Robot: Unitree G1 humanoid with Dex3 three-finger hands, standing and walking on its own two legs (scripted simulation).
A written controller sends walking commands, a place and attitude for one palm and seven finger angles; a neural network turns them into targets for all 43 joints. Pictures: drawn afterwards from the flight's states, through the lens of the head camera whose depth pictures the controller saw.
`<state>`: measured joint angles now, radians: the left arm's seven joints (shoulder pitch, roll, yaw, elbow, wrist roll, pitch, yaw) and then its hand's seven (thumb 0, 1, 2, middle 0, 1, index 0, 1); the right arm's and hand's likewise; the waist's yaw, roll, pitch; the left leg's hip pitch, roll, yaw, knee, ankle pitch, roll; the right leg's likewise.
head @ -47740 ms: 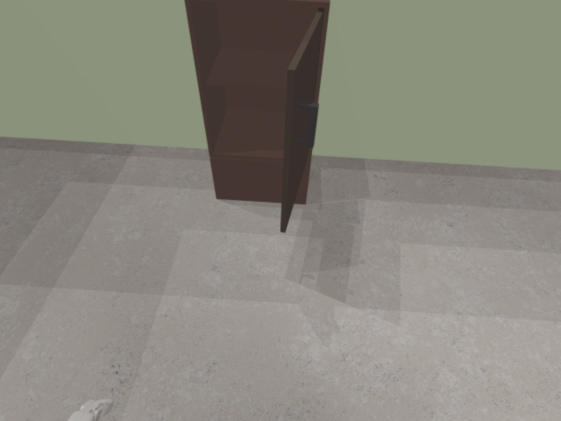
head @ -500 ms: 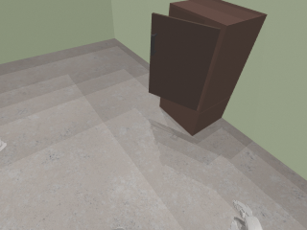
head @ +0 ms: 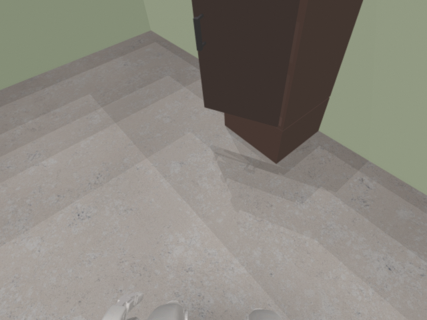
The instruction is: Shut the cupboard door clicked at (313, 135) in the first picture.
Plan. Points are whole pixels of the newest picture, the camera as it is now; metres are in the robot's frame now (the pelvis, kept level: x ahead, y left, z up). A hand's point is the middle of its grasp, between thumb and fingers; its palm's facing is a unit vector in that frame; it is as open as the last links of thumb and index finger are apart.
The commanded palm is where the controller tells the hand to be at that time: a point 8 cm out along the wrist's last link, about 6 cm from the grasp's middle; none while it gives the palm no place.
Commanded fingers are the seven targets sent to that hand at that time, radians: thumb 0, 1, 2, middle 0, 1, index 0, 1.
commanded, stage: let the arm hang, fingers relaxed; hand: left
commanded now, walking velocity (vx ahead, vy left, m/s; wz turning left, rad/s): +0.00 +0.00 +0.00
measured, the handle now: (200, 32) +1.15 +0.04 -0.01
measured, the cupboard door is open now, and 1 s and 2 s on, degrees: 24 24 24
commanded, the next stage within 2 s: look to check the result in 0.82 s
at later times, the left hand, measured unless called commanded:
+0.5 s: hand out of the picture +0.05 +0.18 -0.13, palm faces +0.05 -0.98 -0.19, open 7.3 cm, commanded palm none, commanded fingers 0.00 0.90 0.90 -0.20 -0.30 -0.20 -0.30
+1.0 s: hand out of the picture +0.01 +0.20 -0.14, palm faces +0.00 -0.99 -0.15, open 7.4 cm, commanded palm none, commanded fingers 0.00 0.90 0.90 -0.20 -0.30 -0.20 -0.30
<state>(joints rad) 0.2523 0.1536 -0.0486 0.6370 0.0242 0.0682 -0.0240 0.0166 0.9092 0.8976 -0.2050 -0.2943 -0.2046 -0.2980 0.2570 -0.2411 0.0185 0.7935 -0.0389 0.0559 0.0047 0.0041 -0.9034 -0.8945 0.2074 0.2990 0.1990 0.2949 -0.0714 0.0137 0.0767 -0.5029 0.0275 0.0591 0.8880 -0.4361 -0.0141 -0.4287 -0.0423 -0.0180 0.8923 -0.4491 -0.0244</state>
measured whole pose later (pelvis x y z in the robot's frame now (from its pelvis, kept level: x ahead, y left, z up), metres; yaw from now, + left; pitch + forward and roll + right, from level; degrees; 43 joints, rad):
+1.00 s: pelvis +0.03 +0.05 +0.05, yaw -1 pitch -2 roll -1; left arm 0.32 0.11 0.00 1.16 0.01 0.01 0.04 0.01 0.91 0.90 -0.20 -0.29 -0.20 -0.30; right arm 0.39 -0.10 0.02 1.18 -0.01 -0.01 -0.05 0.00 -0.91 -0.89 0.20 0.30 0.20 0.29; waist -0.02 0.00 0.04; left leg -0.06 -0.03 0.10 0.37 -0.28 0.07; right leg -0.14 -0.01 -0.01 0.39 -0.22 0.01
